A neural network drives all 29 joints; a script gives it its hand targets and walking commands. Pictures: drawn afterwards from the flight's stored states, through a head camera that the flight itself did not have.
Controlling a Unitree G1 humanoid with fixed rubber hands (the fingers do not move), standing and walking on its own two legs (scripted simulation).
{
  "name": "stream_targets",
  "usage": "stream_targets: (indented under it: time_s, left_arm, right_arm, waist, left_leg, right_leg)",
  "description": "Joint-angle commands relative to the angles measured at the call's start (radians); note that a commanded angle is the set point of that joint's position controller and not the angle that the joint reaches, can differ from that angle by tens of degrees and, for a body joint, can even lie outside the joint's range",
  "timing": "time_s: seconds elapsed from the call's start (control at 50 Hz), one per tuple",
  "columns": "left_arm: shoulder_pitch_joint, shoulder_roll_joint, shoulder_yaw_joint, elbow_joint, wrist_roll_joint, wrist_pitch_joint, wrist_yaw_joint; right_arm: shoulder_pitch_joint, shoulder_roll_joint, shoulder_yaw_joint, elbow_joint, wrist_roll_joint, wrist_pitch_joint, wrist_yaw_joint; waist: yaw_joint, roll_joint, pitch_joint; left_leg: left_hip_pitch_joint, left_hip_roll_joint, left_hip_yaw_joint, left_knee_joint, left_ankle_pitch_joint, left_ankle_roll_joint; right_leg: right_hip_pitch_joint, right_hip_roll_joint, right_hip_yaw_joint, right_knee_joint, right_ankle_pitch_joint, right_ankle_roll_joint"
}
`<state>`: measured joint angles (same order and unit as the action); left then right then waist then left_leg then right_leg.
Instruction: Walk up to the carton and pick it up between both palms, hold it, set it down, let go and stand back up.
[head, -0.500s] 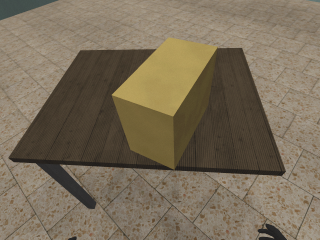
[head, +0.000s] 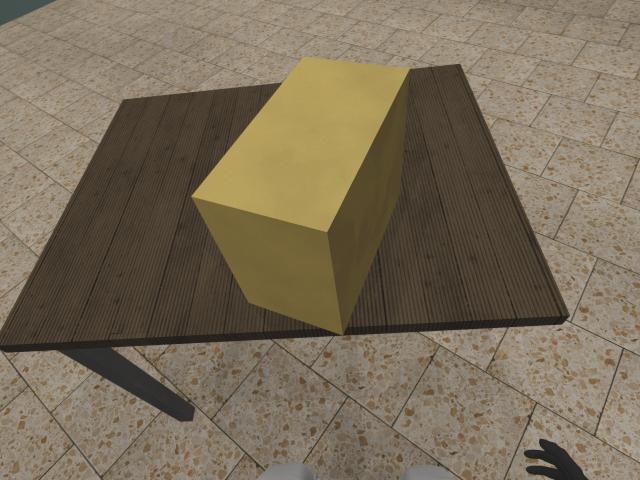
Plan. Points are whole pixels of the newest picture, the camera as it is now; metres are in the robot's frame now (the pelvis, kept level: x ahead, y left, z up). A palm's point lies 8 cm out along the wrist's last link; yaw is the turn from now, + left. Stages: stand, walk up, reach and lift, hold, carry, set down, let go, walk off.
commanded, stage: walk up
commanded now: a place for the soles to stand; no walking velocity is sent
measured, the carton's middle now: (323, 194) +0.48 +0.04 +0.05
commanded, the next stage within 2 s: none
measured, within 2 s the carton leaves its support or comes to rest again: neither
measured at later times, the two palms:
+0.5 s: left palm out of the picture +0.10 +0.36 -0.09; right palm out of the picture +0.10 -0.22 -0.11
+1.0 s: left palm out of the picture +0.12 +0.36 -0.09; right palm out of the picture +0.10 -0.22 -0.11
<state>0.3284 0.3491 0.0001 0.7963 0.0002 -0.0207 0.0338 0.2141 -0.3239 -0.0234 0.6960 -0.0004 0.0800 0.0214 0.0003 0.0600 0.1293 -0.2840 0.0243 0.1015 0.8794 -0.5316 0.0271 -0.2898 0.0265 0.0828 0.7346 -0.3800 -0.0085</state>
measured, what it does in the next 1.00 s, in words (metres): steps on the spot: left foot, then right foot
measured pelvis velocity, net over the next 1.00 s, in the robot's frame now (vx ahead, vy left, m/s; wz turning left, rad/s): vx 0.02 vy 0.06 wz -0.06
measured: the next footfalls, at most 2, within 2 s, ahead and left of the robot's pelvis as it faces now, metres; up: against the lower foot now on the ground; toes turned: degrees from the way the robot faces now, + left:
left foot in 0.16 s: +0.04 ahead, +0.10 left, +0.00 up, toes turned +4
right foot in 0.48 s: +0.05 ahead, -0.08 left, +0.00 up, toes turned -1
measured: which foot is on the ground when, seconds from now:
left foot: up 0.00-0.14, down 0.16-1.00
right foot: down 0.00-0.20, up 0.22-0.46, down 0.48-0.98, up 1.00-1.00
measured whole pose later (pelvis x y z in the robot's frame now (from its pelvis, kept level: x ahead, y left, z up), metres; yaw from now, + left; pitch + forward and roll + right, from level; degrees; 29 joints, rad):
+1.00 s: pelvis +0.02 +0.06 +0.01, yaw -4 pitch -3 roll +0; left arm 0.22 0.36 0.00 0.79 0.00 0.01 0.03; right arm 0.23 -0.34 -0.02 0.70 0.00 0.04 0.01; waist 0.00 0.04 0.15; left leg -0.23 0.01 0.12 0.66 -0.38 0.04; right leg -0.27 -0.01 0.06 0.70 -0.35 0.02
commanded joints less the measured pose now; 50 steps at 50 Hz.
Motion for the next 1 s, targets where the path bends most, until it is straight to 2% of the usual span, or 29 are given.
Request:
stream_targets:
  time_s: [0.0, 0.06, 0.1, 0.12, 0.14, 0.16, 0.18, 0.2, 0.24, 0.3, 0.36, 0.4, 0.42, 0.46, 0.48, 0.52, 0.56, 0.58, 0.6, 0.62, 0.64, 0.68, 0.74, 0.8, 0.84, 0.9, 0.92, 0.96, 0.98]
  left_arm:
    - [0.023, 0.345, 0.11, -0.098, 0.037, -0.024, 0.046]
    - [0.012, 0.335, 0.108, -0.112, 0.029, -0.015, 0.044]
    - [-0.05, 0.331, 0.096, -0.113, 0.019, -0.002, 0.04]
    - [-0.078, 0.308, 0.081, -0.12, 0.006, -0.003, 0.035]
    - [-0.075, 0.267, 0.072, -0.124, -0.006, -0.006, 0.028]
    - [-0.056, 0.236, 0.064, -0.118, -0.01, -0.004, 0.031]
    - [-0.051, 0.259, 0.083, -0.101, -0.001, 0.008, 0.038]
    - [-0.034, 0.272, 0.087, -0.1, 0.004, 0.014, 0.042]
    - [-0.037, 0.262, 0.084, -0.102, 0.008, 0.015, 0.032]
    - [-0.036, 0.246, 0.084, -0.087, 0.004, 0.005, 0.03]
    - [-0.085, 0.226, 0.065, -0.095, 0.007, -0.01, 0.027]
    - [-0.034, 0.233, 0.059, -0.058, 0.013, -0.023, 0.031]
    - [-0.037, 0.265, 0.071, -0.05, 0.014, -0.024, 0.034]
    - [-0.037, 0.353, 0.085, -0.045, 0.009, -0.02, 0.04]
    - [-0.076, 0.355, 0.082, -0.055, 0.009, -0.013, 0.037]
    - [-0.079, 0.339, 0.09, -0.056, 0.021, -0.01, 0.035]
    - [-0.118, 0.328, 0.083, -0.075, 0.016, -0.009, 0.033]
    - [-0.132, 0.33, 0.081, -0.084, 0.007, -0.008, 0.028]
    - [-0.164, 0.286, 0.073, -0.097, -0.003, -0.011, 0.02]
    - [-0.141, 0.254, 0.058, -0.086, -0.007, -0.003, 0.018]
    - [-0.112, 0.25, 0.065, -0.069, -0.006, 0.006, 0.024]
    - [-0.116, 0.248, 0.058, -0.065, -0.007, 0.01, 0.025]
    - [-0.08, 0.286, 0.07, -0.035, -0.001, -0.005, 0.025]
    - [-0.105, 0.323, 0.077, -0.034, -0.005, -0.01, 0.027]
    - [-0.115, 0.31, 0.066, -0.041, -0.007, -0.014, 0.029]
    - [-0.137, 0.293, 0.066, -0.047, -0.002, -0.006, 0.025]
    - [-0.234, 0.276, 0.078, -0.06, 0.005, 0.035, -0.013]
    - [-0.24, 0.224, 0.084, -0.103, 0.024, 0.063, -0.021]
    - [-0.251, 0.227, 0.091, -0.111, 0.029, 0.074, -0.024]
  right_arm:
    - [-0.046, -0.264, -0.103, -0.12, -0.026, -0.03, -0.009]
    - [-0.031, -0.278, -0.105, -0.112, -0.029, -0.033, -0.011]
    - [0.027, -0.269, -0.105, -0.078, -0.02, -0.045, -0.015]
    - [0.068, -0.286, -0.112, -0.055, -0.023, -0.055, -0.017]
    - [0.081, -0.35, -0.119, -0.032, -0.025, -0.065, -0.02]
    - [0.032, -0.362, -0.122, -0.05, -0.026, -0.064, -0.02]
    - [0.014, -0.312, -0.098, -0.064, -0.024, -0.07, -0.021]
    - [0.004, -0.31, -0.094, -0.06, -0.025, -0.073, -0.016]
    - [-0.035, -0.298, -0.086, -0.072, -0.017, -0.066, -0.015]
    - [0.004, -0.273, -0.081, -0.064, -0.016, -0.07, -0.019]
    - [0.041, -0.29, -0.077, -0.055, -0.023, -0.07, -0.025]
    - [-0.02, -0.288, -0.074, -0.06, -0.017, -0.06, -0.016]
    - [-0.03, -0.272, -0.075, -0.066, -0.019, -0.056, -0.02]
    - [-0.038, -0.261, -0.064, -0.086, -0.005, -0.055, -0.016]
    - [-0.019, -0.259, -0.067, -0.081, 0.002, -0.044, -0.018]
    - [-0.016, -0.269, -0.08, -0.077, -0.017, -0.035, -0.023]
    - [0.012, -0.27, -0.091, -0.064, -0.015, -0.044, -0.022]
    - [0.059, -0.303, -0.103, -0.044, -0.012, -0.057, -0.02]
    - [0.061, -0.323, -0.101, -0.041, -0.016, -0.07, -0.019]
    - [0.001, -0.321, -0.096, -0.049, -0.015, -0.073, -0.015]
    - [0.01, -0.3, -0.094, -0.051, -0.014, -0.073, -0.017]
    - [-0.005, -0.294, -0.075, -0.043, -0.009, -0.073, -0.014]
    - [-0.056, -0.286, -0.086, -0.058, -0.006, -0.064, -0.008]
    - [0.004, -0.29, -0.085, -0.037, -0.004, -0.066, -0.011]
    - [0.006, -0.293, -0.083, -0.041, -0.005, -0.064, -0.013]
    - [-0.001, -0.28, -0.084, -0.044, -0.005, -0.063, -0.012]
    - [0.061, -0.332, -0.078, -0.027, 0.001, -0.082, -0.043]
    - [0.139, -0.362, -0.086, -0.024, -0.015, -0.097, -0.069]
    - [0.145, -0.359, -0.085, -0.028, -0.025, -0.103, -0.074]
  waist:
    - [0.036, -0.168, -0.003]
    - [0.03, -0.147, -0.03]
    - [-0.013, -0.2, -0.028]
    - [-0.04, -0.141, -0.055]
    - [-0.043, 0.011, -0.108]
    - [-0.029, 0.061, -0.072]
    - [-0.044, 0.043, -0.088]
    - [-0.028, 0.029, -0.033]
    - [-0.006, 0.037, 0.032]
    - [-0.014, 0.063, 0.01]
    - [-0.034, 0.056, -0.062]
    - [0.013, 0.036, -0.138]
    - [-0.002, 0.011, -0.17]
    - [0.016, -0.077, -0.179]
    - [0.006, -0.143, -0.15]
    - [0.015, -0.165, -0.07]
    - [-0.01, -0.152, -0.053]
    - [-0.03, -0.106, -0.095]
    - [-0.036, -0.027, -0.1]
    - [-0.023, -0.03, -0.117]
    - [-0.026, -0.012, -0.117]
    - [-0.012, 0.006, -0.069]
    - [0.016, 0.001, -0.1]
    - [-0.008, -0.089, -0.158]
    - [-0.01, -0.046, -0.196]
    - [-0.02, -0.083, -0.185]
    - [-0.046, -0.17, -0.114]
    - [-0.067, -0.008, -0.115]
    - [-0.06, -0.037, -0.076]
  left_leg:
    - [-0.149, 0.053, -0.169, -0.005, -0.009, -0.028]
    - [-0.086, 0.046, -0.149, -0.121, 0.038, -0.018]
    - [0.102, 0.035, -0.118, -0.382, 0.217, -0.005]
    - [0.218, 0.087, -0.168, -0.48, 0.38, 0.014]
    - [0.29, 0.227, -0.283, -0.519, 0.488, 0.054]
    - [0.234, 0.321, -0.346, -0.578, 0.4, 0.108]
    - [0.185, 0.396, -0.39, -0.556, 0.306, 0.179]
    - [0.1, 0.395, -0.383, -0.562, 0.264, 0.198]
    - [0.012, 0.318, -0.29, -0.573, 0.22, 0.194]
    - [0.156, 0.254, -0.227, -0.48, 0.519, 0.137]
    - [0.256, 0.274, -0.223, -0.409, 0.726, 0.127]
    - [0.204, 0.193, -0.114, -0.32, 0.676, 0.085]
    - [0.217, 0.158, -0.068, -0.229, 0.742, 0.049]
    - [0.046, 0.081, -0.094, -0.149, 0.523, -0.014]
    - [0.07, 0.041, -0.114, -0.152, 0.21, -0.021]
    - [0.015, 0.027, -0.158, -0.168, 0.03, -0.001]
    - [0.084, 0.067, -0.175, -0.296, 0.241, 0.005]
    - [0.176, 0.134, -0.207, -0.379, 0.441, 0.018]
    - [0.194, 0.206, -0.243, -0.488, 0.523, 0.048]
    - [0.181, 0.257, -0.239, -0.512, 0.497, 0.111]
    - [0.176, 0.291, -0.248, -0.495, 0.533, 0.148]
    - [0.123, 0.282, -0.21, -0.487, 0.559, 0.138]
    - [0.064, 0.177, -0.143, -0.413, 0.484, 0.048]
    - [0.14, 0.126, -0.133, -0.32, 0.52, -0.009]
    - [0.182, 0.138, -0.128, -0.341, 0.573, 0.008]
    - [0.208, 0.156, -0.12, -0.38, 0.54, 0.043]
    - [0.232, 0.269, -0.234, -0.445, 0.702, 0.092]
    - [0.299, 0.452, -0.337, -0.453, 0.979, 0.218]
    - [0.231, 0.461, -0.346, -0.472, 0.91, 0.271]
  right_leg:
    - [0.059, -0.276, 0.389, -0.297, 0.398, -0.219]
    - [0.06, -0.262, 0.363, -0.257, 0.443, -0.204]
    - [-0.041, -0.214, 0.301, -0.21, 0.369, -0.132]
    - [-0.101, -0.162, 0.227, -0.132, 0.347, -0.074]
    - [-0.149, -0.058, 0.093, 0.015, 0.231, -0.003]
    - [-0.188, 0.02, -0.019, 0.1, 0.011, 0.033]
    - [-0.18, -0.006, -0.006, 0.189, -0.215, 0.028]
    - [-0.16, -0.018, 0.009, 0.246, -0.234, 0.015]
    - [-0.122, -0.031, 0.009, 0.256, -0.199, -0.004]
    - [-0.164, -0.036, -0.004, 0.15, -0.195, 0.009]
    - [-0.116, -0.054, -0.037, -0.04, -0.153, 0.008]
    - [0.064, -0.061, -0.026, -0.237, 0.191, 0.0]
    - [0.097, -0.098, 0.028, -0.25, 0.401, -0.016]
    - [0.171, -0.258, 0.262, -0.233, 0.661, -0.109]
    - [0.078, -0.308, 0.319, -0.251, 0.626, -0.192]
    - [0.035, -0.339, 0.384, -0.264, 0.468, -0.239]
    - [-0.015, -0.289, 0.312, -0.227, 0.415, -0.194]
    - [-0.056, -0.222, 0.2, -0.166, 0.332, -0.12]
    - [-0.058, -0.12, 0.077, -0.071, 0.247, -0.05]
    - [-0.033, -0.044, -0.021, -0.022, 0.178, -0.006]
    - [-0.031, -0.038, -0.049, -0.006, 0.055, 0.012]
    - [0.004, -0.069, -0.021, -0.051, 0.033, -0.005]
    - [0.106, -0.104, 0.047, -0.181, 0.291, -0.021]
    - [0.103, -0.203, 0.169, -0.185, 0.477, -0.084]
    - [0.088, -0.192, 0.151, -0.16, 0.516, -0.08]
    - [0.046, -0.139, 0.093, -0.139, 0.404, -0.046]
    - [-0.065, -0.058, -0.006, 0.03, 0.407, -0.02]
    - [-0.2, -0.038, -0.003, 0.242, -0.207, 0.007]
    - [-0.205, -0.046, 0.052, 0.305, -0.242, 0.011]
